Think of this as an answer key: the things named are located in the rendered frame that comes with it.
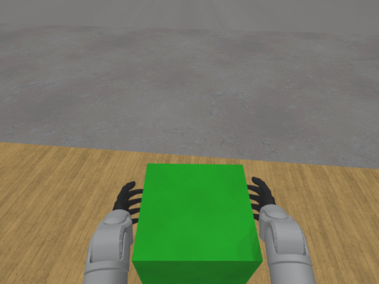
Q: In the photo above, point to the robot left forearm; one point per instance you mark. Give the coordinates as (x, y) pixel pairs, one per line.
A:
(108, 256)

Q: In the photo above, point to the left robot hand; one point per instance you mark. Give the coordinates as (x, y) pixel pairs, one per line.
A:
(123, 197)

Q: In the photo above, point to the carton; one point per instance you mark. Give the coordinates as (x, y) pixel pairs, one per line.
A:
(196, 226)

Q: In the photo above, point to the robot right forearm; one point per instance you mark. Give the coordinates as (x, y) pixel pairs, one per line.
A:
(287, 251)

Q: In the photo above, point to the right robot hand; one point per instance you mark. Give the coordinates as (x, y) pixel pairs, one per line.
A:
(264, 198)

